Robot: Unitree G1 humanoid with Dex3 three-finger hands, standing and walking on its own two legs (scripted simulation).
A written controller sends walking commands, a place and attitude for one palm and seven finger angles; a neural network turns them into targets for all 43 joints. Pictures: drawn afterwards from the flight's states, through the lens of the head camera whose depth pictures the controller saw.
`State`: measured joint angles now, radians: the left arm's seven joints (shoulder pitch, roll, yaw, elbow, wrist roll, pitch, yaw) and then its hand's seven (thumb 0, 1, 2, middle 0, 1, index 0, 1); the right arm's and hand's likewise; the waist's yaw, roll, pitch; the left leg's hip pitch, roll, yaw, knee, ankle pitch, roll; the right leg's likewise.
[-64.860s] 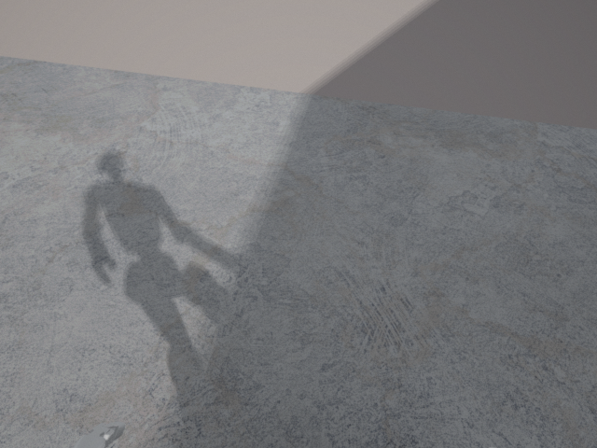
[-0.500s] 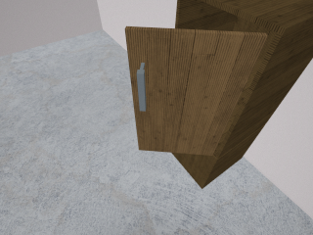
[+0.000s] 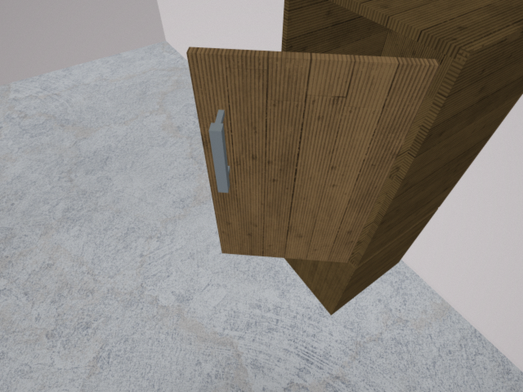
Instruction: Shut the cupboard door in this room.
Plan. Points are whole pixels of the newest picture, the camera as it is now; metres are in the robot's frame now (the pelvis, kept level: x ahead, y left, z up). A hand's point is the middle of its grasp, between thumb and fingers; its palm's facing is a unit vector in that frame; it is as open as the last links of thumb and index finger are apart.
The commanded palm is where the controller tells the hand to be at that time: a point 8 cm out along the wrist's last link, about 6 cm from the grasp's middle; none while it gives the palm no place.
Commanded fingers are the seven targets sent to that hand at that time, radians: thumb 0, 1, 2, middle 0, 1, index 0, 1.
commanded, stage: look again from close up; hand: left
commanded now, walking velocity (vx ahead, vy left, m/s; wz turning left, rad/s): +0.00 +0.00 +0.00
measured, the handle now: (222, 153) +0.49 +0.11 +0.08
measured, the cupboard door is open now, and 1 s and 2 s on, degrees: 51 51 51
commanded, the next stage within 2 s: raise the hand and make a fist in 0.28 s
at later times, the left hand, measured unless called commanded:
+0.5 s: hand (158, 362) +0.18 +0.18 -0.08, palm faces +0.26 -0.93 -0.24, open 7.3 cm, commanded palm +0.12 +0.21 -0.06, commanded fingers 0.00 0.90 0.90 -0.31 -0.42 -0.31 -0.42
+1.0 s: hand (164, 368) +0.16 +0.15 -0.01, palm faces -0.09 -1.00 -0.03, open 5.2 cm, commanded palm +0.13 +0.21 -0.01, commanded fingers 0.00 0.90 0.90 -0.77 -0.92 -0.77 -0.92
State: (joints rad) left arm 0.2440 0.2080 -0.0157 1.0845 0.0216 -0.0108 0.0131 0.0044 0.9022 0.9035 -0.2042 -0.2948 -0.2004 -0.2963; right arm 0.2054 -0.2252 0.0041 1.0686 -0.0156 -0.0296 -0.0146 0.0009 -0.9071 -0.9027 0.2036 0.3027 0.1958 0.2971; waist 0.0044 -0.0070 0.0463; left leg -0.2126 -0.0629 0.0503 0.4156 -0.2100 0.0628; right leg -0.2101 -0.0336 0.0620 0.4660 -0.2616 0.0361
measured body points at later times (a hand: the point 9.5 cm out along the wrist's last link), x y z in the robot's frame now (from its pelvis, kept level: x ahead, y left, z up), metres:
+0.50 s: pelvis +0.02 -0.05 -0.02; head +0.03 -0.06 +0.43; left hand +0.16 +0.23 -0.06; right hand +0.11 -0.30 -0.14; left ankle +0.01 +0.08 -0.74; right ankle +0.00 -0.14 -0.73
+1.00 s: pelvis -0.06 -0.06 -0.09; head -0.02 -0.06 +0.36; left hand +0.15 +0.20 -0.01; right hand +0.14 -0.29 -0.15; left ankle +0.01 +0.09 -0.74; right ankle -0.01 -0.14 -0.74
